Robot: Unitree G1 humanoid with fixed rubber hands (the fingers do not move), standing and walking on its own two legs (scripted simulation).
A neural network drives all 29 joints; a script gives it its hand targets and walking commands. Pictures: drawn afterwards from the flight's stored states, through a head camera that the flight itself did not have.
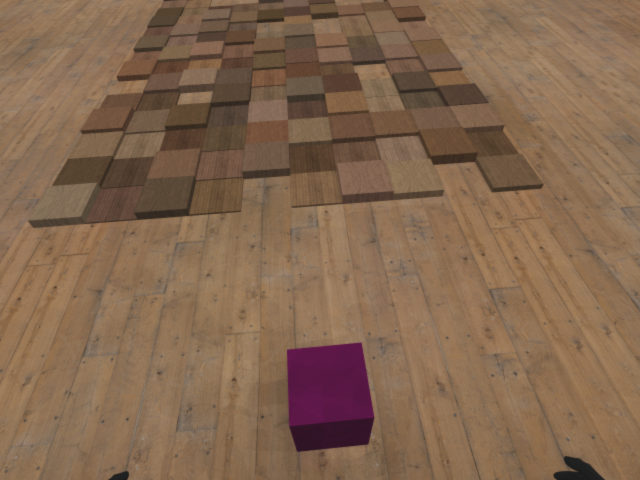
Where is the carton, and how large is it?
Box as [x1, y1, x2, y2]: [287, 343, 373, 451]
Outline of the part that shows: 361,343 287,350 289,426 297,451 368,443 373,421 373,412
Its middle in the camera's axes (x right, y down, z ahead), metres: +0.03 +0.47 +1.10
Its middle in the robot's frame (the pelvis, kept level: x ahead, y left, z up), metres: +0.45 +0.02 -0.66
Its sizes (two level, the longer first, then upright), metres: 0.210 0.200 0.250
